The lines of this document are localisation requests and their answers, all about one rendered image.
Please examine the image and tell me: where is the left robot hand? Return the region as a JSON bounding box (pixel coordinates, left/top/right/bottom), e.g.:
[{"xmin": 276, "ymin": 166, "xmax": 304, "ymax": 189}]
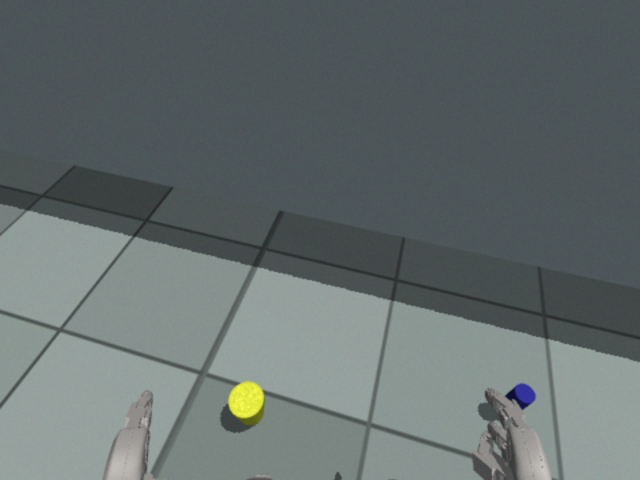
[{"xmin": 103, "ymin": 390, "xmax": 166, "ymax": 480}]

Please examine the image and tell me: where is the right robot hand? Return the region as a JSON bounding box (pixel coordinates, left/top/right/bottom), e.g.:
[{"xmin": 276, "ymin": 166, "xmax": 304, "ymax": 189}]
[{"xmin": 472, "ymin": 388, "xmax": 552, "ymax": 480}]

